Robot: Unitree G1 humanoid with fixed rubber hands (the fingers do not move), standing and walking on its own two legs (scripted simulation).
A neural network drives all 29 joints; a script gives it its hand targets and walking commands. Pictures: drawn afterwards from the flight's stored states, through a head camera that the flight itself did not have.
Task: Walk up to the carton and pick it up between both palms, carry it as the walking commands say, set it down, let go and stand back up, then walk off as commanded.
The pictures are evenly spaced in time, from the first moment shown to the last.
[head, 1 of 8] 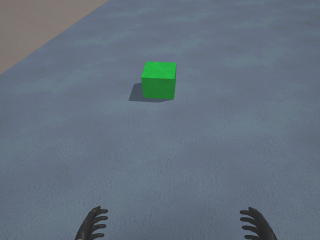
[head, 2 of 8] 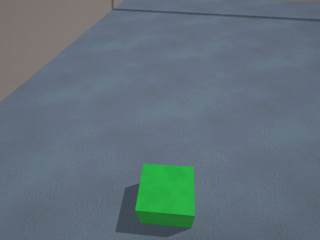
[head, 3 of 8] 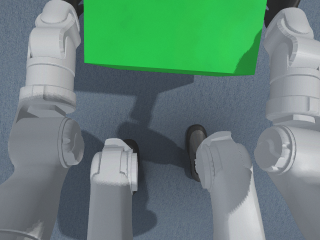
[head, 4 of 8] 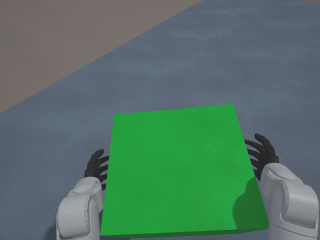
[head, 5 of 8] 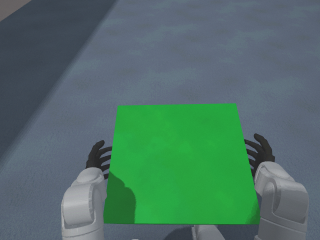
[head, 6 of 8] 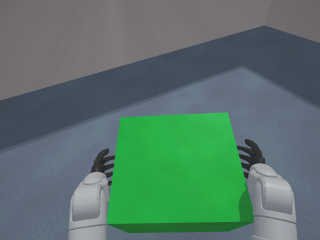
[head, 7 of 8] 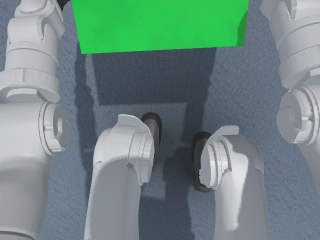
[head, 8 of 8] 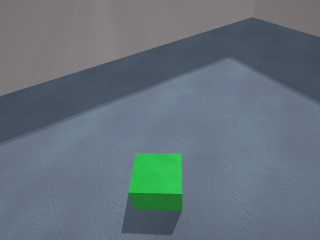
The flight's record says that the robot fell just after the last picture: no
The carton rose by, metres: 0.66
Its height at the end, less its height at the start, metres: +0.00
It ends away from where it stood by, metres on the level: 2.06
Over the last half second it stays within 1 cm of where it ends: yes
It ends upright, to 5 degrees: yes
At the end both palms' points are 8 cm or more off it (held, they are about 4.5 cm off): yes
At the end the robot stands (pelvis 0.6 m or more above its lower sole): yes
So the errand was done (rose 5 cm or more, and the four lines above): yes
